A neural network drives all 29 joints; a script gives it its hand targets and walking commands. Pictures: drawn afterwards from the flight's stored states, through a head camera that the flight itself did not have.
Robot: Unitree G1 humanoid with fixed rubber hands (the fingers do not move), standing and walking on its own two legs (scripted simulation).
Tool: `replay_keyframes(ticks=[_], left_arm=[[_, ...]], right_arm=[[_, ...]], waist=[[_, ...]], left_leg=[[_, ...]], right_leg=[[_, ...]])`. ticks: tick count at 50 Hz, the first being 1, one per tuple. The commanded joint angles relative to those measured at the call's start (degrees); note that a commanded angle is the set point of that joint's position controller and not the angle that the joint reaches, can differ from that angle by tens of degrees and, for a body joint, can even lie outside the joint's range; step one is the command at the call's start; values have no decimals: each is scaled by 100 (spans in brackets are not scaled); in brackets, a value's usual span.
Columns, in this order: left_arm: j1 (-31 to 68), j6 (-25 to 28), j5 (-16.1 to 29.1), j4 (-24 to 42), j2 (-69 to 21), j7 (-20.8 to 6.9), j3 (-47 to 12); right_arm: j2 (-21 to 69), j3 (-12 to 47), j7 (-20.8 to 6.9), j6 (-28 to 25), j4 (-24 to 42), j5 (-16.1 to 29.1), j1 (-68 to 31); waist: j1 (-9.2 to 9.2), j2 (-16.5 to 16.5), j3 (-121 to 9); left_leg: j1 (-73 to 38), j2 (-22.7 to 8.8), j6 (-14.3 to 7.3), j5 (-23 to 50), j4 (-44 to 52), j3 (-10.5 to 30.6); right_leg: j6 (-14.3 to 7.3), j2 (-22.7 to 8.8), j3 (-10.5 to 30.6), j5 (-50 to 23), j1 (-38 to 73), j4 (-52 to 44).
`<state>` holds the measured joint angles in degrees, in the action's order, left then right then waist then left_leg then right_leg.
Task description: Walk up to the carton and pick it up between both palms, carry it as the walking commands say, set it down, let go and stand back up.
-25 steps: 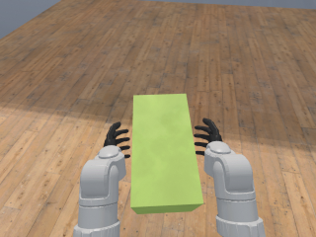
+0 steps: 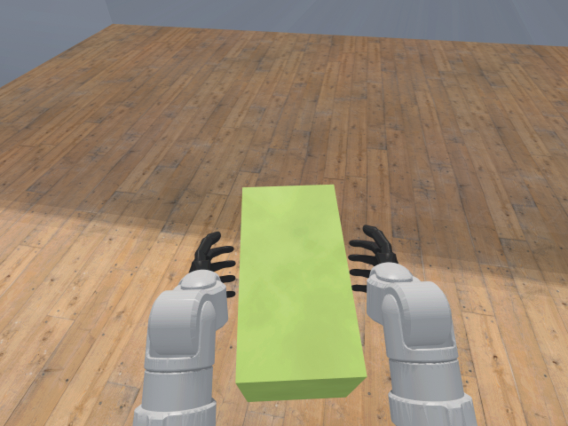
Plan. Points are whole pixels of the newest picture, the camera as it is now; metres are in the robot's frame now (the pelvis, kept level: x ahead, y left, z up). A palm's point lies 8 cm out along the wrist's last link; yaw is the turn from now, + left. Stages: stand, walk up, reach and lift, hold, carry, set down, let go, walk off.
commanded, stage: carry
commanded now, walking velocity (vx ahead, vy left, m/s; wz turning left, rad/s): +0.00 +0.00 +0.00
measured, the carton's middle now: (292, 288) +0.35 +0.01 +0.01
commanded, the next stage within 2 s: none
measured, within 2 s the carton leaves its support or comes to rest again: neither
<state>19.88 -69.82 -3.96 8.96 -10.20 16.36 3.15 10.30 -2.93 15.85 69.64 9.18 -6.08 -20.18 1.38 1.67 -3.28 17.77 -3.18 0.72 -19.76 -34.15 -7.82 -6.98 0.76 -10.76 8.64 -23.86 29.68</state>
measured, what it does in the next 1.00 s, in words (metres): steps on the spot: right foot, then left foot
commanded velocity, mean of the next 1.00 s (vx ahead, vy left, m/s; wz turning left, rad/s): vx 0.00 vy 0.00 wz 0.00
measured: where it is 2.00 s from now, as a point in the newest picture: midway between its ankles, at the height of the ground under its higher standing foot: outside the picture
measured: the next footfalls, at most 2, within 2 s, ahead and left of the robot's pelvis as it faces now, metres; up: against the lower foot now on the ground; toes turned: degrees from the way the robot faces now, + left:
right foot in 0.60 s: +0.08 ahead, -0.12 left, +0.00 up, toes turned -4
left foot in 0.88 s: -0.04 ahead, +0.06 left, +0.00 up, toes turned +6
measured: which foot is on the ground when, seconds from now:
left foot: down 0.00-0.60, up 0.62-0.86, down 0.88-1.00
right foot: down 0.00-0.50, up 0.52-0.58, down 0.60-1.00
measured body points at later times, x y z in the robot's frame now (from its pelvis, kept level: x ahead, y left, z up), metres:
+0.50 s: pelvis -0.05 -0.04 +0.01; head -0.06 -0.04 +0.46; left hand +0.26 +0.08 +0.11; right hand +0.27 -0.16 +0.11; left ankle -0.06 +0.10 -0.72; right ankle +0.08 -0.05 -0.72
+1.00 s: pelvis -0.08 -0.04 +0.00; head -0.07 -0.04 +0.45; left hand +0.23 +0.10 +0.09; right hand +0.25 -0.14 +0.10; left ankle -0.08 +0.06 -0.73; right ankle +0.04 -0.12 -0.73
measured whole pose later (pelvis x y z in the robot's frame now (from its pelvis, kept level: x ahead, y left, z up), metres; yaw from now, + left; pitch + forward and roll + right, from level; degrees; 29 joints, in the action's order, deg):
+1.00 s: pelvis -0.08 -0.04 +0.00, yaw +2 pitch +3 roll +1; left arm 21.6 -68.7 -5.3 7.8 -10.8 16.1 4.9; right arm 11.3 -4.0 15.9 68.8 8.1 -6.8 -22.8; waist 0.2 0.9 -2.9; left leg 16.9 1.1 -2.0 -16.3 -30.6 -4.8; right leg -3.2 -1.3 -6.9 3.9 -25.2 26.2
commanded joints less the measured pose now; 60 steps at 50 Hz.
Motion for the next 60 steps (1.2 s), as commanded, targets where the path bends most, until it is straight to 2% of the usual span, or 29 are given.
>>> replay_keyframes(ticks=[1,9,11,12,14,15,17,19,20,22,24,25,26,27,28,29,30,31,32,33,35,41,43,44,46,47,51,55,60], left_arm=[[2312,288,1936,833,-6220,-1328,-2658],[2195,201,1725,649,-6133,-1310,-2308],[2203,183,1654,579,-6090,-1277,-2276],[2234,180,1647,581,-6105,-1280,-2298],[2386,158,1657,589,-6128,-1287,-2367],[2377,150,1677,562,-6169,-1299,-2397],[2319,140,1735,494,-6235,-1328,-2479],[2594,128,1730,478,-6168,-1334,-2403],[2751,127,1753,493,-6153,-1343,-2354],[2740,119,1746,383,-6157,-1365,-2273],[2814,136,1740,346,-6250,-1391,-2321],[2914,154,1807,381,-6325,-1404,-2398],[2936,192,1882,457,-6305,-1415,-2455],[2552,222,1775,459,-6320,-1382,-2402],[2675,223,1726,417,-6364,-1363,-2306],[2942,210,1687,358,-6298,-1361,-2135],[2928,175,1676,266,-6211,-1360,-1997],[2832,155,1642,50,-6129,-1373,-2008],[2614,172,1654,-64,-6283,-1390,-2045],[2632,187,1707,-60,-6379,-1422,-2065],[2573,263,1647,-56,-6497,-1470,-2014],[2715,492,1706,569,-6346,-1397,-2210],[2577,469,1707,596,-6247,-1351,-2304],[2497,454,1690,568,-6199,-1333,-2343],[2506,436,1749,706,-6245,-1338,-2548],[2514,419,1765,743,-6278,-1342,-2600],[2558,365,1850,664,-6289,-1384,-2689],[2604,376,1773,330,-6200,-1420,-2570],[2799,856,1230,-991,-5741,-1540,-1835]], right_arm=[[6135,2511,-1177,-220,683,1713,-1937],[6220,2639,-1202,-104,676,1870,-2112],[6219,2673,-1223,-74,663,1916,-2154],[6272,2671,-1240,-85,644,1931,-2180],[6301,2636,-1258,-100,607,1924,-2152],[6305,2610,-1259,-100,580,1906,-2145],[6299,2533,-1272,-77,433,1830,-2115],[6250,2438,-1282,-45,268,1770,-2181],[6223,2437,-1270,-54,304,1800,-2387],[6262,2459,-1247,-71,318,1799,-2503],[6388,2447,-1231,-131,291,1762,-2397],[6397,2428,-1211,-180,366,1784,-2514],[6431,2488,-1208,-214,466,1833,-2583],[6323,2627,-1279,-107,434,1818,-2181],[6463,2682,-1329,-55,322,1843,-2438],[6508,2616,-1305,-51,291,1829,-2643],[6403,2457,-1255,-63,215,1786,-2536],[6269,2398,-1237,-72,44,1719,-2276],[6248,2475,-1233,-59,77,1776,-2365],[6265,2504,-1248,-96,104,1803,-2508],[6373,2646,-1295,-192,272,1839,-2602],[6449,2821,-1305,-349,637,2042,-2670],[6368,2780,-1289,-328,631,2016,-2497],[6331,2759,-1290,-310,610,1990,-2423],[6345,2667,-1316,-326,510,1917,-2239],[6339,2638,-1334,-321,477,1893,-2147],[6273,2509,-1328,-280,365,1717,-2047],[6135,2325,-1340,-313,71,1574,-2071],[5662,1703,-1478,-801,-1172,1118,-2362]], waist=[[-37,305,-1895],[-41,482,-2112],[-61,319,-2175],[-66,199,-2084],[-116,-209,-1915],[-107,-475,-1831],[-13,-720,-1824],[-46,194,-1691],[-57,460,-1653],[-91,677,-1700],[-208,183,-1774],[-276,-1173,-1742],[-179,-2421,-1701],[-35,-1389,-1712],[91,-780,-1473],[49,-66,-1293],[-46,334,-1416],[-119,1149,-1791],[-99,1151,-1913],[-104,705,-1939],[-91,450,-1943],[-31,603,-2372],[-69,497,-2563],[-69,403,-2661],[-108,-519,-2444],[-104,-676,-2348],[-100,-270,-2101],[-113,-289,-1922],[-120,-193,-1753]], left_leg=[[-223,-73,-52,-703,-163,204],[-845,145,-274,-371,510,-82],[-1241,-1,-326,-101,1052,-62],[-1325,-133,-367,-179,1089,2],[-1364,-494,-417,-395,1584,332],[-1221,-753,-463,-548,1754,635],[-382,-883,-363,-685,1259,797],[-365,-266,-171,-791,547,167],[-539,-29,-178,-894,323,-27],[-1139,226,-305,-985,517,-574],[-1817,-41,-516,-800,1580,-638],[-1422,-982,-810,-749,2325,477],[213,-2095,-1089,-652,2203,2112],[782,-1977,-988,-673,2155,1408],[491,-1692,-483,-233,1435,823],[-94,-1012,-71,205,417,270],[151,-730,20,80,-129,280],[858,-295,203,-523,-681,447],[746,19,226,-1265,-1196,348],[695,64,70,-1254,-1520,561],[697,88,-174,-876,-1618,676],[103,299,-349,-576,-400,458],[-467,320,-408,-36,627,290],[-876,176,-447,335,992,410],[-842,-469,-678,305,1021,1307],[-638,-671,-683,180,1198,1478],[-256,-609,-558,415,1106,1273],[-156,-586,-542,396,1131,1284],[-30,-534,-456,489,1119,1273]], right_leg=[[655,-1714,2314,1184,1079,-1932],[1175,-1341,1409,928,1698,-2136],[1288,-1203,1196,541,1727,-1950],[1622,-1037,953,265,1484,-1968],[1880,-763,521,-29,1166,-1483],[1790,-663,467,-189,1123,-1077],[1134,-946,1048,203,1562,-666],[1072,-1247,1535,1125,1369,-1716],[1242,-1336,1640,1545,1173,-2145],[1982,-1117,1083,1348,940,-2616],[2863,-493,36,77,791,-1850],[2822,-124,-190,-253,844,313],[1616,-629,1187,1150,1274,3003],[1106,-533,1471,1701,1331,2926],[763,-727,1458,1295,1108,1082],[696,-692,1091,278,943,-753],[773,-715,1129,-323,1372,-918],[490,-1854,2639,-1264,1968,-906],[219,-2115,3064,-1171,1740,-1084],[169,-1940,2923,-240,1590,-1239],[180,-1743,2548,1130,1381,-1563],[98,-1588,1989,884,1661,-1499],[221,-1431,1752,536,1695,-1244],[319,-1311,1636,370,1581,-1118],[569,-939,1269,373,989,-700],[551,-854,1190,207,973,-514],[493,-873,1230,-303,1135,-436],[478,-877,1271,-288,1023,-407],[462,-904,1294,-355,1082,-430]])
